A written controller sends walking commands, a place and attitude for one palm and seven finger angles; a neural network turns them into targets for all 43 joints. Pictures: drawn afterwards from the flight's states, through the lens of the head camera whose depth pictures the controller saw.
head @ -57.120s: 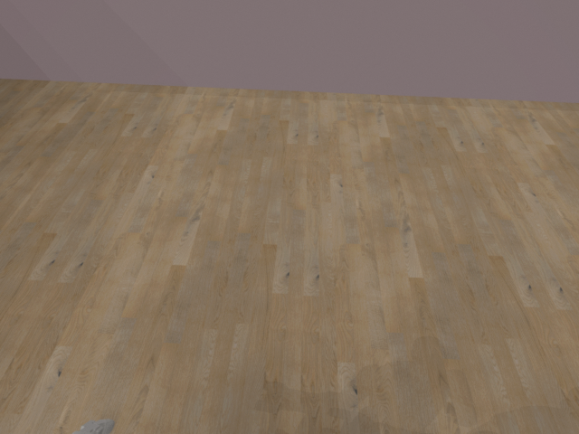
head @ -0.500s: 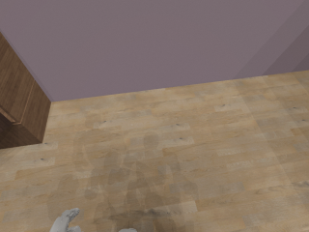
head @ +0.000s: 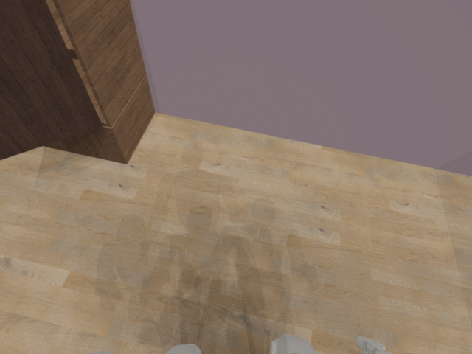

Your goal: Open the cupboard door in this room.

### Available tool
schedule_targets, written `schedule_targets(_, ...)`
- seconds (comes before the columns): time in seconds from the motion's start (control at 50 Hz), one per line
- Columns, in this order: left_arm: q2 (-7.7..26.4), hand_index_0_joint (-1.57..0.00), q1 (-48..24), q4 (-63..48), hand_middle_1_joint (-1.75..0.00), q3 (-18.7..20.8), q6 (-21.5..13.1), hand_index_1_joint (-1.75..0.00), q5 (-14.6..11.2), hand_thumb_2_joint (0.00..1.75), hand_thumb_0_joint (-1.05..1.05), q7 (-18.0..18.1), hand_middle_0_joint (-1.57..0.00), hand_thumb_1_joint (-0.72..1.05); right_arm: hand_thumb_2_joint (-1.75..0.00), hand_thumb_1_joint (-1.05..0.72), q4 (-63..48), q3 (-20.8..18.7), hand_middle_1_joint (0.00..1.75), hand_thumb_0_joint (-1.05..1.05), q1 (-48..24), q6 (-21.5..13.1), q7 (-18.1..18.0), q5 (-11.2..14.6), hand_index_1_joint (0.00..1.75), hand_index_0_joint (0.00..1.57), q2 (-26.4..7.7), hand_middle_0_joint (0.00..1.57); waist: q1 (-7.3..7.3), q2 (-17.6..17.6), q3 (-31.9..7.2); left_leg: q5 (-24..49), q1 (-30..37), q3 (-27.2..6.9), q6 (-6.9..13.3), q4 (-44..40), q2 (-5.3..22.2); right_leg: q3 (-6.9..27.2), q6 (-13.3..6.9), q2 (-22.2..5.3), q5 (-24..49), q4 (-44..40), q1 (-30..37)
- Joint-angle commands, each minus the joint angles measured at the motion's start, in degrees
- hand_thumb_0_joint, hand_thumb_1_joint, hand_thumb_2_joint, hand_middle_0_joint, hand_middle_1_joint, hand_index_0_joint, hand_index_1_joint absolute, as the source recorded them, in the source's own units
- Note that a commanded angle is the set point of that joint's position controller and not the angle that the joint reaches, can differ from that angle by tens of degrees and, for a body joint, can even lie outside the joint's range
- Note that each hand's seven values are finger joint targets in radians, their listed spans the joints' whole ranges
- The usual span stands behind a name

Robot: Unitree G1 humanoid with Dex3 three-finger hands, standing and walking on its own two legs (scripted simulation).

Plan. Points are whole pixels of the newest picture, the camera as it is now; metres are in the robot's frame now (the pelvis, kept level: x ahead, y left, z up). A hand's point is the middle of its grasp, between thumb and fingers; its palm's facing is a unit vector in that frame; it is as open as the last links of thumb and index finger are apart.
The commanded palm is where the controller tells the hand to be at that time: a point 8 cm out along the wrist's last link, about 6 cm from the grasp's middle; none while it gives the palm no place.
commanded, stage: turn to face it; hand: left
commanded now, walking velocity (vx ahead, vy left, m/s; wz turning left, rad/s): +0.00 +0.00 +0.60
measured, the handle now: out of the picture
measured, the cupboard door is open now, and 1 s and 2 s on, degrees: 43 43 43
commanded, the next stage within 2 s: take the last steps up to it in 0.96 s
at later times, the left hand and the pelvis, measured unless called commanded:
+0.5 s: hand out of the picture +0.04 +0.16 -0.16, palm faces +0.32 -0.92 -0.23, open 7.4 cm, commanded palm none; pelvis +0.02 -0.04 +0.00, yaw +19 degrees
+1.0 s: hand out of the picture +0.01 +0.16 -0.15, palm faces +0.51 -0.81 -0.28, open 7.4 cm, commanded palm none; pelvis +0.04 -0.06 +0.00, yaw +31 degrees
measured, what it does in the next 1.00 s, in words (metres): steps on the spot, turning left: right foot, then left foot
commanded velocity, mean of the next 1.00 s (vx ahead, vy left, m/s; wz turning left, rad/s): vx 0.00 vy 0.00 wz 0.45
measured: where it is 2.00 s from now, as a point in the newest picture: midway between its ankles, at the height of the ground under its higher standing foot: (194, 340)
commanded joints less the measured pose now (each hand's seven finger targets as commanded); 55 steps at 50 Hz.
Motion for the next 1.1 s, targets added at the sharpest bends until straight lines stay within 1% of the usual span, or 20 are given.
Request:
schedule_targets(0.0,3.7,-0.2,-1.9,-6.0,-0.3,0.8,-1.9,-0.3,-0.2,0.9,0.0,-0.3,-0.2,0.9,-0.9,-0.9,-2.3,-3.3,0.3,0.0,3.1,-1.0,-1.2,0.1,0.3,0.2,-12.2,0.2,-1.72,10.3,-10.1,23.1,9.8,-14.2,7.5,-12.8,13.4,2.2,0.3,0.8,3.0,-4.2,-1.7)
schedule_targets(0.08,3.5,-0.2,-3.3,-7.1,-0.3,0.5,-2.1,-0.3,-0.4,0.9,0.0,-0.2,-0.2,0.9,-0.9,-0.9,-2.0,-3.8,0.3,0.0,3.3,-0.4,-0.9,-0.2,0.3,0.2,-12.8,0.2,-2.19,11.6,-9.4,20.3,7.1,-17.4,7.5,-12.2,12.7,1.2,0.0,3.1,2.0,-14.5,3.6)
schedule_targets(0.16,4.5,-0.2,2.2,-6.3,-0.3,0.7,-3.0,-0.3,-0.6,0.9,0.0,0.1,-0.2,0.9,-0.9,-0.9,-2.9,-4.2,0.3,0.0,0.4,0.2,-0.8,0.3,0.3,0.2,-12.2,0.2,0.64,11.5,-10.7,19.1,1.1,-18.6,4.9,-7.3,9.4,0.0,-0.9,5.5,10.5,-32.0,16.9)
schedule_targets(0.18,6.3,-0.2,4.4,-6.0,-0.3,1.3,-3.5,-0.3,-0.5,0.9,0.0,0.5,-0.2,0.9,-0.9,-0.9,-3.5,-4.1,0.3,0.0,-0.1,0.2,-0.6,0.7,0.3,0.2,-10.6,0.2,1.93,7.6,-11.4,12.9,-4.3,-17.2,2.4,-3.3,6.7,2.8,-1.7,2.0,13.9,-40.3,24.3)
schedule_targets(0.2,11.2,-0.2,6.0,-5.7,-0.3,2.4,-4.1,-0.3,0.4,0.9,0.0,1.1,-0.2,0.9,-0.9,-0.9,-4.4,-3.6,0.3,0.0,0.5,0.1,-0.3,1.3,0.3,0.2,-7.0,0.2,2.62,-7.7,-11.8,-3.8,-15.5,-8.7,-1.9,8.2,-0.7,17.1,-6.4,-12.0,15.6,-46.1,31.6)
schedule_targets(0.22,13.2,-0.2,5.4,-6.3,-0.3,2.1,-4.0,-0.3,0.7,0.9,0.0,1.1,-0.2,0.9,-0.9,-0.9,-5.6,-3.5,0.3,0.0,-0.6,0.0,0.0,1.0,0.3,0.2,-6.8,0.2,2.91,-13.0,-9.8,-19.9,-16.7,-2.8,-3.7,23.2,-3.6,23.4,-13.1,-23.3,22.9,-47.4,25.5)
schedule_targets(0.26,8.8,-0.2,1.3,-7.1,-0.3,1.4,-3.8,-0.3,0.1,0.9,0.0,1.7,-0.2,0.9,-0.9,-0.9,-3.9,-3.8,0.3,0.0,-0.3,1.2,0.1,0.6,0.3,0.2,-7.2,0.2,0.29,-12.9,-7.4,-15.5,-16.6,-4.4,-3.8,36.5,0.5,17.1,-14.0,-18.5,28.7,-44.8,19.7)
schedule_targets(0.32,6.3,-0.2,-0.8,-7.6,-0.3,0.5,-4.2,-0.3,0.2,0.9,0.0,1.4,-0.2,0.9,-0.9,-0.9,-2.6,-2.7,0.3,0.0,-0.7,1.6,1.1,0.8,0.3,0.2,-5.3,0.2,-0.94,-10.3,-5.7,-10.2,-14.3,-0.1,-5.3,32.1,2.0,3.4,-11.3,-12.8,39.6,-41.7,19.9)
schedule_targets(0.42,9.3,-0.2,4.3,-5.5,-0.3,1.6,-4.2,-0.3,0.5,0.9,0.0,1.2,-0.2,0.9,-0.9,-0.9,-3.3,-1.6,0.3,0.0,-4.4,0.9,1.6,1.2,0.3,0.2,-3.2,0.2,1.99,-9.6,-7.3,-10.2,-8.2,5.4,-4.9,12.9,0.8,-0.6,-10.6,-14.0,46.6,-37.7,24.8)
schedule_targets(0.5,10.1,-0.2,3.8,-4.8,-0.3,2.1,-4.1,-0.3,-0.2,0.9,0.0,0.6,-0.2,0.9,-0.9,-0.9,-2.1,-1.9,0.3,0.0,1.5,-0.1,1.2,0.8,0.3,0.2,-5.3,0.2,-1.43,-6.9,-10.5,2.2,5.1,6.8,-3.1,-5.2,-0.6,-5.0,-6.1,-13.0,45.8,-27.0,21.1)
schedule_targets(0.52,8.5,-0.2,3.5,-5.8,-0.3,1.9,-3.9,-0.3,-0.6,0.9,0.0,0.4,-0.2,0.9,-0.9,-0.9,-1.3,-3.0,0.3,0.0,5.9,-0.7,1.0,0.4,0.3,0.2,-9.3,0.2,-3.8,1.8,-14.4,16.8,16.7,-0.4,-0.2,-8.7,6.3,-7.4,-3.1,-10.7,35.4,-17.2,12.3)
schedule_targets(0.54,3.9,-0.2,1.9,-8.1,-0.3,0.6,-3.6,-0.3,-0.9,0.9,0.0,0.0,-0.2,0.9,-0.9,-0.9,-0.7,-4.6,0.3,0.0,10.8,-1.0,0.5,-0.1,0.3,0.2,-16.2,0.2,-6.34,20.2,-15.6,42.1,24.7,-23.2,9.5,-9.7,23.2,-7.6,0.9,-1.8,-7.1,-3.4,-4.6)
schedule_targets(0.56,4.1,-0.2,-1.7,-9.8,-0.3,-0.1,-2.8,-0.3,-0.1,0.9,0.0,0.6,-0.2,0.9,-0.9,-0.9,0.4,-4.4,0.3,0.0,14.2,-0.3,0.2,0.3,0.3,0.2,-17.2,0.2,-7.14,14.0,-14.8,41.8,20.6,-22.7,12.9,-9.2,26.5,-0.9,-0.3,-1.7,-12.4,1.8,-4.9)
schedule_targets(0.68,2.9,-0.2,0.3,-4.1,-0.3,0.4,-1.8,-0.3,-0.3,0.9,0.0,-0.1,-0.2,0.9,-0.9,-0.9,-1.4,-2.3,0.3,0.0,3.5,-1.4,-1.7,0.0,0.3,0.2,-10.7,0.2,-1.26,10.2,-10.1,29.5,10.7,-11.1,8.2,-12.4,15.1,2.0,-0.2,-0.4,1.8,0.2,-1.7)
schedule_targets(0.8,1.6,-0.2,0.2,-4.1,-0.3,-0.1,-1.9,-0.3,-0.4,0.9,0.0,-0.2,-0.2,0.9,-0.9,-0.9,-0.5,-2.5,0.3,0.0,2.9,-0.6,-1.4,-0.2,0.3,0.2,-10.9,0.2,-1.46,11.3,-9.0,20.7,6.2,-12.8,7.9,-12.8,13.9,-0.7,-0.9,3.1,1.7,-16.6,7.2)
schedule_targets(0.86,2.3,-0.2,4.8,-2.7,-0.3,0.1,-2.7,-0.3,-0.5,0.9,0.0,-0.1,-0.2,0.9,-0.9,-0.9,-0.5,-2.6,0.3,0.0,1.1,-0.3,-1.2,0.3,0.3,0.2,-10.2,0.2,0.85,10.8,-9.3,17.5,1.8,-12.3,5.4,-8.9,11.3,-1.7,-1.4,4.6,10.7,-30.4,16.8)
schedule_targets(0.88,3.6,-0.2,7.0,-2.0,-0.3,0.4,-3.3,-0.3,-0.4,0.9,0.0,0.2,-0.2,0.9,-0.9,-0.9,-0.7,-2.4,0.3,0.0,0.5,-0.3,-1.0,0.6,0.3,0.2,-8.9,0.2,2.05,7.1,-9.7,12.2,-1.2,-10.7,3.1,-5.1,8.8,0.0,-1.9,2.3,15.1,-38.5,22.1)
schedule_targets(0.92,11.1,-0.2,7.0,-2.5,-0.3,1.4,-4.0,-0.3,0.7,0.9,0.0,0.7,-0.2,0.9,-0.9,-0.9,-2.4,-1.8,0.3,0.0,0.8,0.0,-0.4,1.2,0.3,0.2,-4.3,0.2,2.42,-14.7,-7.7,-17.8,-11.5,-0.6,-2.7,17.8,-2.8,21.6,-12.2,-20.1,20.5,-48.4,21.6)
schedule_targets(0.98,6.3,-0.2,2.0,-3.4,-0.3,0.4,-4.1,-0.3,0.2,0.9,0.0,1.2,-0.2,0.9,-0.9,-0.9,0.0,-2.4,0.3,0.0,0.0,1.2,-0.3,0.7,0.3,0.2,-5.5,0.2,0.35,-11.5,-3.7,-12.1,-12.7,-3.4,-2.9,34.0,1.2,13.7,-13.9,-14.7,27.3,-46.1,15.9)
schedule_targets(1.08,5.7,-0.2,6.9,-1.0,-0.3,0.5,-5.2,-0.3,0.4,0.9,0.0,1.1,-0.2,0.9,-0.9,-0.9,1.8,-1.0,0.3,0.0,-0.5,0.4,0.2,1.0,0.3,0.2,-1.9,0.2,1.87,-7.1,-7.0,-10.2,-10.1,1.5,-4.5,19.6,0.9,5.8,-12.0,-12.5,41.0,-42.8,25.4)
